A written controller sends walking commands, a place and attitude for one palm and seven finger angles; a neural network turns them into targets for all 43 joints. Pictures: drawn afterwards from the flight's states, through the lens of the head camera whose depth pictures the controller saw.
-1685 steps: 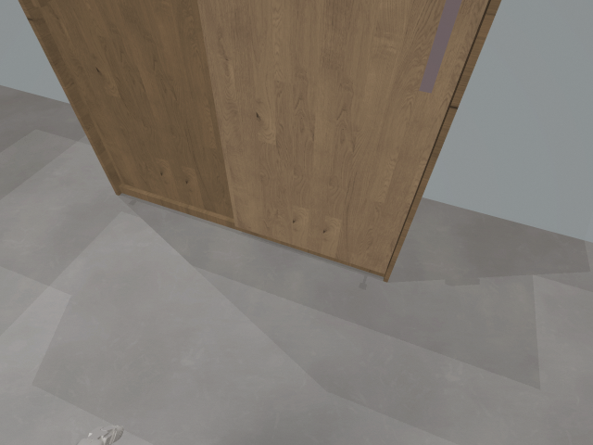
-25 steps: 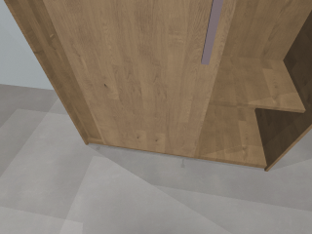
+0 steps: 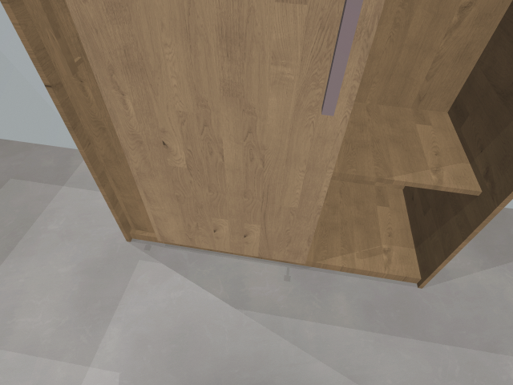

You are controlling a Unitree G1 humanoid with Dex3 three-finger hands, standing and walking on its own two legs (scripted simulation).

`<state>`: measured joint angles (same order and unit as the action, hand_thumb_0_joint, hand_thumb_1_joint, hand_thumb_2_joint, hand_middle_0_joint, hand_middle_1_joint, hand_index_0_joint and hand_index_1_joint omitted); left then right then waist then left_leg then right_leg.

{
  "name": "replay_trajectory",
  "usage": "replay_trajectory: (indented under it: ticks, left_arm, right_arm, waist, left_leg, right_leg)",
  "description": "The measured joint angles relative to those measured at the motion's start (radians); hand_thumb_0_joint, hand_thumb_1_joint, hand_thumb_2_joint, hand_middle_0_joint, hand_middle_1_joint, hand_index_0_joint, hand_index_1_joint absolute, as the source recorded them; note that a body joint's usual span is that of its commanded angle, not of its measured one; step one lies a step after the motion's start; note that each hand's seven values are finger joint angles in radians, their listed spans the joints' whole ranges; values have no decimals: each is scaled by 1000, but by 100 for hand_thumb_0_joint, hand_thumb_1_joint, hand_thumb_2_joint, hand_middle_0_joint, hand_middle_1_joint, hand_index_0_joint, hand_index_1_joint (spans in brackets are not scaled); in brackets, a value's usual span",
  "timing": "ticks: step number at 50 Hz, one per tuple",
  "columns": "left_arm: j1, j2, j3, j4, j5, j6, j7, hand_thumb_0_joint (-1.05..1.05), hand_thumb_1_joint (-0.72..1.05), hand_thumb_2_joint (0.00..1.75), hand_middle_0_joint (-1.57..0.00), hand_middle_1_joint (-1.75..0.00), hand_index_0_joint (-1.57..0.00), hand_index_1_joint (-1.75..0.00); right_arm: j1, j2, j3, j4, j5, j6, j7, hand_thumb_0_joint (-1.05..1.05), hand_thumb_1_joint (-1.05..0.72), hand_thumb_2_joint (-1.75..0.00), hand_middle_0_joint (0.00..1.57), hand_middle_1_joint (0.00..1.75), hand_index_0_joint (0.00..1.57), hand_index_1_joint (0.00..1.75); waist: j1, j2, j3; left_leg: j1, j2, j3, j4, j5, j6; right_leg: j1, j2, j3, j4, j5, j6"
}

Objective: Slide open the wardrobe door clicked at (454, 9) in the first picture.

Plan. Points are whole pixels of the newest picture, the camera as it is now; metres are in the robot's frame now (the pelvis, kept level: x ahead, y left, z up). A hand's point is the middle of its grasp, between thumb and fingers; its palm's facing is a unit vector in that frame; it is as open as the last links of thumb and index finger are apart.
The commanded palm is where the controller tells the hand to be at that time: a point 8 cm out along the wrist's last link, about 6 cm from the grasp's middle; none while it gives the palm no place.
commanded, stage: let the arm hang, fingers relaxed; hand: right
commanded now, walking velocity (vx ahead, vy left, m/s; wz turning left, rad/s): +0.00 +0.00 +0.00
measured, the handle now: (342, 44) +0.69 -0.12 +0.21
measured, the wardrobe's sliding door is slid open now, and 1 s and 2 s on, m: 0.49 0.49 0.49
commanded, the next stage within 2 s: look to check the result in 0.28 s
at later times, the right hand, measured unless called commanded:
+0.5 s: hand out of the picture +0.02 -0.18 -0.17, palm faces +0.01 +0.98 -0.21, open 7.4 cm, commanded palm none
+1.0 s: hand out of the picture +0.07 -0.20 -0.16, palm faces -0.01 +0.97 -0.26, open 7.4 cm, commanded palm none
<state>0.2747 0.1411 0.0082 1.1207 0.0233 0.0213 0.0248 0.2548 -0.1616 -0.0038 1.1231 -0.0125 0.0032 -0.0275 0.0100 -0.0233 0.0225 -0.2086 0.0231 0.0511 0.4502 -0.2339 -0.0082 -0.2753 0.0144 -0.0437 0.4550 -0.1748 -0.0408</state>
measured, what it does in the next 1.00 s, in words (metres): stands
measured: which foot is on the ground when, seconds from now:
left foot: down 0.00-1.00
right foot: down 0.00-1.00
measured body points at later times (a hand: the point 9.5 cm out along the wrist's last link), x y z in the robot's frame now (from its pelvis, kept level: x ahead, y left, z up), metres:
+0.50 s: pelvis +0.01 +0.00 +0.00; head +0.03 +0.00 +0.45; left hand +0.03 +0.24 -0.15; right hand +0.02 -0.24 -0.15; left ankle +0.00 +0.13 -0.74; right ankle +0.04 -0.09 -0.74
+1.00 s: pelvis +0.02 +0.01 +0.01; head +0.04 +0.01 +0.46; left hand +0.07 +0.27 -0.14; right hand +0.07 -0.25 -0.14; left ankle +0.00 +0.13 -0.74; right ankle +0.04 -0.09 -0.74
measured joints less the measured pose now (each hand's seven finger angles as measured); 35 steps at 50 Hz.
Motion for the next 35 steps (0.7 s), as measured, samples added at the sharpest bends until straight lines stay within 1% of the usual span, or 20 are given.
replay_trajectory:
  ticks: [4,11,23,35]
  left_arm:
    - [-13,12,2,-1,-2,-8,-2,2,92,90,-20,-30,-20,-30]
    - [-33,25,2,-4,-3,-14,-2,1,91,90,-20,-30,-20,-30]
    - [-60,41,-2,6,-7,-13,-3,1,91,90,-20,-30,-20,-30]
    - [-83,59,-4,17,-9,-16,-5,1,91,90,-20,-30,-20,-30]
  right_arm:
    - [-21,7,0,-10,-2,-5,-3,0,-91,-90,20,30,20,30]
    - [-36,-8,-2,-10,0,-6,3,1,-92,-90,20,30,20,30]
    - [-25,-24,0,14,1,-5,7,0,-90,-90,20,30,20,30]
    - [-33,-44,1,27,2,-9,9,0,-90,-90,20,30,20,30]
  waist:
    - [1,10,-5]
    - [3,21,0]
    - [-4,19,21]
    - [-9,19,28]
  left_leg:
    - [8,2,-4,-4,-1,-2]
    - [24,1,-3,-23,4,-1]
    - [54,0,-1,-52,9,-1]
    - [75,-4,0,-72,10,3]
  right_leg:
    - [13,2,-4,-10,1,-1]
    - [26,2,-3,-27,5,1]
    - [53,2,0,-50,8,3]
    - [74,-1,1,-69,8,8]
